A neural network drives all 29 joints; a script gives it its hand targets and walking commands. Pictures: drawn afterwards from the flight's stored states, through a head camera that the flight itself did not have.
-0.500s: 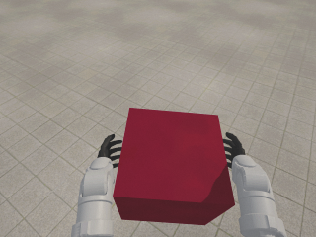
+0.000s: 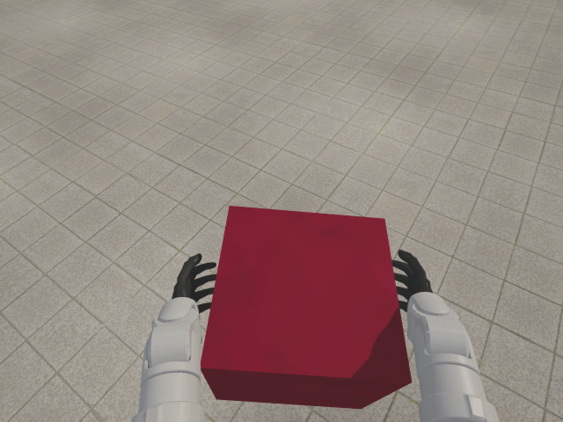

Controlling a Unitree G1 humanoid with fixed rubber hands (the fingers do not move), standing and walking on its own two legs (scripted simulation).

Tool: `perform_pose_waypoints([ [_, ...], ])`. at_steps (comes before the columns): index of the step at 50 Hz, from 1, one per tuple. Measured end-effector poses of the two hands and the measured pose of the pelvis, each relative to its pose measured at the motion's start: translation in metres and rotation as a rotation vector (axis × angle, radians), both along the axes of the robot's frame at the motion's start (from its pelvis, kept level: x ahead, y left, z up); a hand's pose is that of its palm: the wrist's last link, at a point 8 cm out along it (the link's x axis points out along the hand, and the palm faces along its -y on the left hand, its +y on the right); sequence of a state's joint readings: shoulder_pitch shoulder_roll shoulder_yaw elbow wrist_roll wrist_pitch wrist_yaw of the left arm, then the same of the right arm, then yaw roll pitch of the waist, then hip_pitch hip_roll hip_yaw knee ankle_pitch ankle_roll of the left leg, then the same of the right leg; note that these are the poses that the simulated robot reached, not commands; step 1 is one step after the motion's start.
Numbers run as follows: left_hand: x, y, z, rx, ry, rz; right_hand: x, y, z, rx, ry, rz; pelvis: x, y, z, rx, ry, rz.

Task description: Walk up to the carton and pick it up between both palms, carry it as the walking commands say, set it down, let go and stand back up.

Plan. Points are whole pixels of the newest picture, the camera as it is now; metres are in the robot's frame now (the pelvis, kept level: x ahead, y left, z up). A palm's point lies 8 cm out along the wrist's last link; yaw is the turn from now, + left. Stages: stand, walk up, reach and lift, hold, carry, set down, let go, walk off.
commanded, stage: set down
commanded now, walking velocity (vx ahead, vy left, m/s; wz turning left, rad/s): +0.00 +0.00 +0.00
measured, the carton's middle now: (298, 311) +0.29 +0.04 -0.09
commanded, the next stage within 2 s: none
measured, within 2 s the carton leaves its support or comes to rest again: neither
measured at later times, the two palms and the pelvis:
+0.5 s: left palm (199, 310) +0.28 +0.21 -0.09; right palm (401, 314) +0.31 -0.14 -0.10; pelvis -0.02 +0.00 -0.04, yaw +1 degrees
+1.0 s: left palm (211, 312) +0.31 +0.21 -0.17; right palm (386, 319) +0.33 -0.13 -0.19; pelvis -0.06 +0.01 -0.13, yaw +1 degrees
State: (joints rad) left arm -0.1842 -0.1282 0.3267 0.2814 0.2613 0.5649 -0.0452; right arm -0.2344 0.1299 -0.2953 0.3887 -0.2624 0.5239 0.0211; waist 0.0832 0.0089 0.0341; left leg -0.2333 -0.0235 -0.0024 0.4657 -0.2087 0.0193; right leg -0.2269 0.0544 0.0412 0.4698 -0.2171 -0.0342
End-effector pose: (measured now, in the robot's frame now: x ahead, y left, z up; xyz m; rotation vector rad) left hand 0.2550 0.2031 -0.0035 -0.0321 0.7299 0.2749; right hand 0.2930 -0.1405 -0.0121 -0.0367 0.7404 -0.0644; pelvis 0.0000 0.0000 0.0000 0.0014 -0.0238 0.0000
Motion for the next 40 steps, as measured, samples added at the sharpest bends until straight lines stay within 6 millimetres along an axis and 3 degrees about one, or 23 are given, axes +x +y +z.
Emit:
perform_pose_waypoints([
  [19, 0.02, 0.006, -0.058, 0.003, 0.009, -0.035, 0.012, 0.005, -0.056, 0.005, 0.011, -0.029, -0.003, -0.005, -0.023, -0.004, 0.214, 0.023],
  [40, 0.049, 0.013, -0.137, 0.011, -0.025, -0.056, 0.029, 0.012, -0.14, 0.028, -0.019, -0.066, -0.05, 0.007, -0.097, -0.009, 0.455, 0.007],
])
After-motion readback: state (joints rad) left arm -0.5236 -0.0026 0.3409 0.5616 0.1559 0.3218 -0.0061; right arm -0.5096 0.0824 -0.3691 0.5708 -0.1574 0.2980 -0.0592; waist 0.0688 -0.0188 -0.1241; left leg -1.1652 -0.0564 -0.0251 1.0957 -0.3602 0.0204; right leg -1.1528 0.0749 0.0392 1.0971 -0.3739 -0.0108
